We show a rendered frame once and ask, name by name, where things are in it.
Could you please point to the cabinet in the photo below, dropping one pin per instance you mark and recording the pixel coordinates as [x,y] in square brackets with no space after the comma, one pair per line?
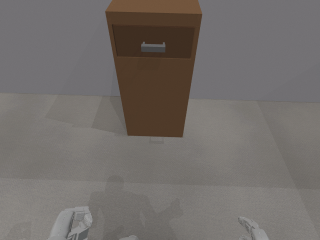
[154,91]

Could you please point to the left robot hand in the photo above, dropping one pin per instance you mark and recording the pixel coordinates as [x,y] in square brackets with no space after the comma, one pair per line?
[63,223]

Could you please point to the handle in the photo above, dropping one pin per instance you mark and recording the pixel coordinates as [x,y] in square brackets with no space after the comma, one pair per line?
[160,48]

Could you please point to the drawer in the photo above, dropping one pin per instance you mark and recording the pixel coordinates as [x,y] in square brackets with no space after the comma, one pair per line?
[178,40]

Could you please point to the right robot hand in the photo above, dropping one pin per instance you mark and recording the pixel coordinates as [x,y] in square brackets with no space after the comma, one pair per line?
[252,228]

